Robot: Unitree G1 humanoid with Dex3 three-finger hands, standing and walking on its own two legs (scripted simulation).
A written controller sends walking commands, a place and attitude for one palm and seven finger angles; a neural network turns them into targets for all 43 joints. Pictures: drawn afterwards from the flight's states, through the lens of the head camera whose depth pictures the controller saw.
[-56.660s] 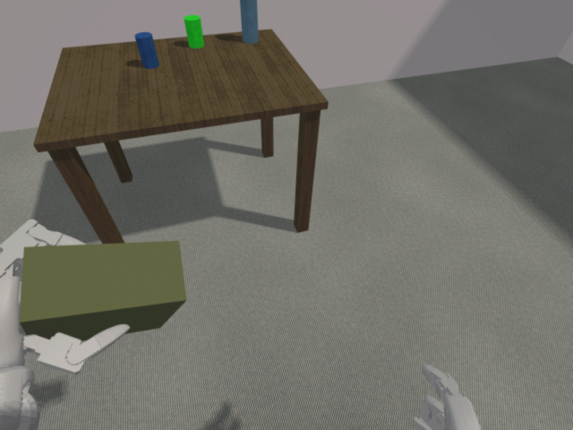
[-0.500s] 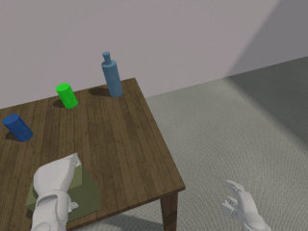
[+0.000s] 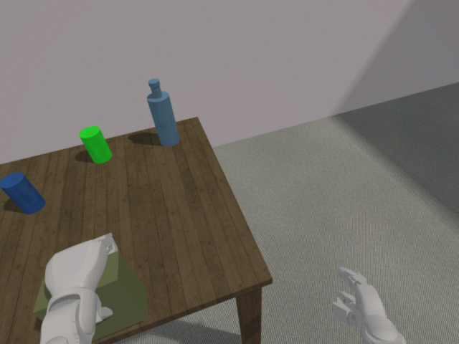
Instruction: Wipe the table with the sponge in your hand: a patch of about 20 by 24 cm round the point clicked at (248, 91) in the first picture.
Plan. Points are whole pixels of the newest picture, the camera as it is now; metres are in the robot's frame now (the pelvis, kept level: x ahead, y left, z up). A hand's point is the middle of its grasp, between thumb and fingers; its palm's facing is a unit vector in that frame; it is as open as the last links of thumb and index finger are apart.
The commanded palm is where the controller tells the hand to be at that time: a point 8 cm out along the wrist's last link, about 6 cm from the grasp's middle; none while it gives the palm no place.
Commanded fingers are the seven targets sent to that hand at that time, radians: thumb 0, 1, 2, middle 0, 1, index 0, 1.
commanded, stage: move the sponge above the wiping area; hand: left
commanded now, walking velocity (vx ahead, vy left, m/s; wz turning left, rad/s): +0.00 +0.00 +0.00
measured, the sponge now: (103, 305) +0.18 +0.28 -0.04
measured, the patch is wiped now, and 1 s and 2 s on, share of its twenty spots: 0.00 0.00 0.00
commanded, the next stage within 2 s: lower the sponge onto the table in 1.86 s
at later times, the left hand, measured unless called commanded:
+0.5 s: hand (101, 281) +0.20 +0.26 +0.03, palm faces -0.05 -0.14 -0.99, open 10.5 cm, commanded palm +0.17 +0.27 +0.10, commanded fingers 0.00 0.10 1.30 -1.20 -1.60 -1.20 -1.60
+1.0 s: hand (91, 273) +0.20 +0.28 +0.04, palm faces +0.02 -0.11 -0.99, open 10.5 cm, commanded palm +0.17 +0.28 +0.10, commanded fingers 0.00 0.10 1.30 -1.20 -1.60 -1.20 -1.60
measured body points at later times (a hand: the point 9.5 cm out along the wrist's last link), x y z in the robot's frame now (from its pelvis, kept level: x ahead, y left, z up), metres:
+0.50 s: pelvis +0.00 +0.00 +0.00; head -0.02 -0.03 +0.45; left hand +0.20 +0.27 +0.08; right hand +0.24 -0.20 -0.08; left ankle +0.03 +0.11 -0.74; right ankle -0.03 -0.10 -0.74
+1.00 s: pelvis +0.00 +0.01 +0.00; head -0.02 -0.02 +0.45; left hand +0.20 +0.28 +0.09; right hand +0.23 -0.20 -0.08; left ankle +0.03 +0.11 -0.74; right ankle -0.03 -0.10 -0.74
